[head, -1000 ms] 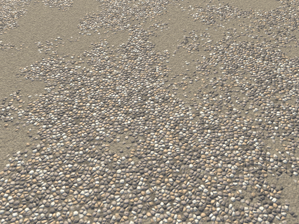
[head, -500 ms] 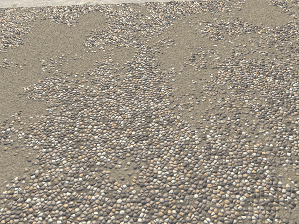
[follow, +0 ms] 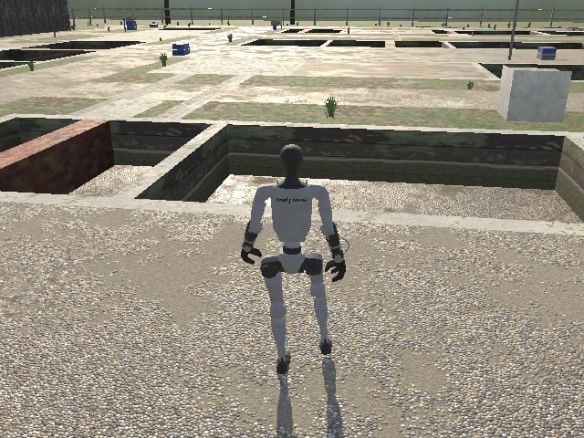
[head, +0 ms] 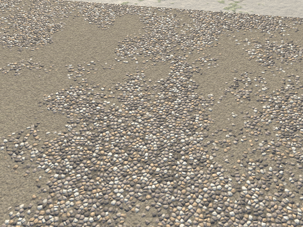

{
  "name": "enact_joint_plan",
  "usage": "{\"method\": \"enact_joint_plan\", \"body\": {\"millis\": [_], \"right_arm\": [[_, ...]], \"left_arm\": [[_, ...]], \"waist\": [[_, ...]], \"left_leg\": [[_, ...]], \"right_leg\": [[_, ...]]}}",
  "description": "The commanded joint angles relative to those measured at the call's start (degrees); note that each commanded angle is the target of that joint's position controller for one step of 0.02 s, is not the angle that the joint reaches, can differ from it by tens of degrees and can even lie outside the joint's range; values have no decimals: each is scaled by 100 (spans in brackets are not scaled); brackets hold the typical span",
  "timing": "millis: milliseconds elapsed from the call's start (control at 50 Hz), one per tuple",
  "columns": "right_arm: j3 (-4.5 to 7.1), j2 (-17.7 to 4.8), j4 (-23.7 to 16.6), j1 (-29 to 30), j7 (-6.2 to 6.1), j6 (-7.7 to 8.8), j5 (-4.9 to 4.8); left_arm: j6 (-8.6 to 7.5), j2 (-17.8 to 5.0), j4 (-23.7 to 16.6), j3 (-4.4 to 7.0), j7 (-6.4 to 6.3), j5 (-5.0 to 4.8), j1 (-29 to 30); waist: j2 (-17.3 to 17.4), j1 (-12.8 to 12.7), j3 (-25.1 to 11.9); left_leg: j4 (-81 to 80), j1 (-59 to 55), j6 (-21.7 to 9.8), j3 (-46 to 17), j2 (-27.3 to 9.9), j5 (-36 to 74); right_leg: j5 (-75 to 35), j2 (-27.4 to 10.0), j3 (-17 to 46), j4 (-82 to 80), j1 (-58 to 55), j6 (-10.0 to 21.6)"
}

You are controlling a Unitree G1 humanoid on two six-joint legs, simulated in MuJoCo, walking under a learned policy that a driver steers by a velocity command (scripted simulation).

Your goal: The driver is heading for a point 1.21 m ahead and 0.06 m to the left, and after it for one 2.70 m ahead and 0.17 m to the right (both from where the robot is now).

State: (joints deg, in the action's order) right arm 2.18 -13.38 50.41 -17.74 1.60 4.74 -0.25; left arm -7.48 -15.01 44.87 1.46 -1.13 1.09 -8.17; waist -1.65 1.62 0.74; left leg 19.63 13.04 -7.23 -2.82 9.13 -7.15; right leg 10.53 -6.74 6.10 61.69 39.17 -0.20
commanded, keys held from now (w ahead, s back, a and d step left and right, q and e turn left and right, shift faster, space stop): w+q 0.32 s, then w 0.40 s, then w+e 0.28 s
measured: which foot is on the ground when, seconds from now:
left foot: down 0.00-0.24, up 0.26-0.72, down 0.74-1.00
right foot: up 0.00-0.22, down 0.24-0.76, up 0.78-1.00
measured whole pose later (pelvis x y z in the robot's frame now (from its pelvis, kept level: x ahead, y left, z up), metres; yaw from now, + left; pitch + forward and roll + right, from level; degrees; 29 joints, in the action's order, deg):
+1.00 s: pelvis +0.49 +0.09 +0.01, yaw +12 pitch +1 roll +1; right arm 3.6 -14.0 46.9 -18.4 1.2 6.1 1.0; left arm -2.8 -17.0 46.7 3.9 -0.2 -1.6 -13.4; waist -3.3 1.6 -0.3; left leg 16.6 6.9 -3.4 8.0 2.2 -10.9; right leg 7.3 -5.6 5.5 61.8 40.2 0.3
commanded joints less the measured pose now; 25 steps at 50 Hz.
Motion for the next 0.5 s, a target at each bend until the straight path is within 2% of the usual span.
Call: {"method": "enact_joint_plan", "body": {"millis": [20, 60, 80, 140, 180, 200, 220, 240, 260, 280, 300, 320, 340, 360, 400, 460, 500], "right_arm": [[216, -920, -541, 296, -139, 112, -51], [248, -976, -503, -18, -175, 64, -119], [260, -999, -492, -124, -180, 42, -134], [256, -934, -480, -334, -211, -32, -167], [265, -963, -538, -301, -242, -79, -125], [262, -944, -585, -216, -252, -106, -106], [212, -797, -644, -149, -250, -119, -85], [91, -469, -766, -32, -218, -84, -35], [-23, -124, -922, -685, -182, 5, -149], [41, -598, -943, -760, -184, 33, -244], [162, -1052, -941, -313, -188, -10, -245], [179, -1016, -1010, 6, -198, -63, -171], [176, -888, -1073, 178, -188, -76, -94], [185, -758, -1099, 190, -168, -98, -84], [136, -487, -1074, 41, -136, -144, -111], [93, -392, -1237, 364, -130, -139, -47], [47, -344, -1340, 699, -91, -91, -13]], "left_arm": [[59, -287, -373, 79, -98, 62, -27], [45, -195, -533, 37, -87, -15, 464], [39, -224, -597, 40, -70, -65, 636], [-28, -459, -784, 101, 24, -152, 955], [-113, -626, -840, 169, 93, -172, 914], [-153, -686, -789, 210, 105, -175, 660], [-184, -803, -661, 284, 85, -148, 137], [-207, -1094, -558, 376, 41, -60, -733], [-118, -1611, -424, 528, 4, 27, -1489], [-60, -1242, -387, 487, 36, -63, -1562], [-36, -779, -499, 371, 30, -89, -1299], [8, -671, -546, 321, 35, -87, -1005], [30, -562, -510, 275, 66, -85, -796], [28, -470, -462, 235, 97, -57, -686], [-7, -452, -326, 245, 173, -70, -724], [-45, -660, -136, 323, 206, -109, -882], [-5, -749, -55, 343, 188, -146, -930]], "waist": [[358, -178, 114], [494, 72, 19], [551, 162, -40], [593, 270, -127], [719, 152, -168], [821, -15, -231], [837, -275, -470], [464, -679, -1141], [-1192, -572, -1963], [-1528, -589, -1914], [-750, -697, -1130], [-252, -616, -644], [-109, -500, -280], [-215, -347, -93], [-378, -224, -42], [-261, -199, -5], [-205, -258, -30]], "left_leg": [[-940, 1268, -847, -1089, -1186, 456], [-750, 942, -690, -1172, -1157, 239], [-668, 734, -653, -1301, -1214, 97], [-231, 3, -614, -1896, -1472, -357], [142, -321, -554, -2272, -1599, -332], [384, -357, -486, -2357, -1556, -201], [858, -229, -335, -2261, -1333, -28], [2235, 394, -110, -1802, -1014, -205], [3994, 2342, 318, -804, -200, -1769], [5086, 3368, 396, -755, -591, -2573], [5531, 3637, 433, -833, -846, -2067], [5581, 3519, 493, -640, -1044, -1574], [5303, 3356, 526, -613, -1160, -1229], [5072, 3108, 526, -578, -1288, -1051], [4796, 2747, 553, -377, -1308, -887], [3985, 2909, 616, -327, -1373, -445], [3212, 2858, 621, -152, -1460, 103]], "right_leg": [[-1099, 214, -358, -1349, -851, -209], [-1516, 432, -349, -2323, -993, -248], [-1547, 511, -334, -2603, -1035, -283], [-1277, 587, -120, -3191, -1034, -257], [-757, 652, -78, -3475, -1302, -122], [-582, 674, -137, -3661, -1674, -8], [-510, 598, -170, -3869, -2449, 175], [-376, -213, 497, -3757, -3863, 568], [340, -1565, 2705, -3963, -5979, 1549], [1544, -1992, 3994, -4334, -6076, 1711], [1688, -1737, 3243, -4427, -5400, 1430], [1042, -1451, 2373, -4503, -4689, 1202], [445, -1125, 1814, -4689, -4067, 1123], [71, -877, 1346, -4858, -3628, 1042], [-483, -621, 749, -5113, -3198, 1097], [-1391, -656, 318, -5271, -3256, 1286], [-1669, -613, 43, -5294, -3366, 1252]]}}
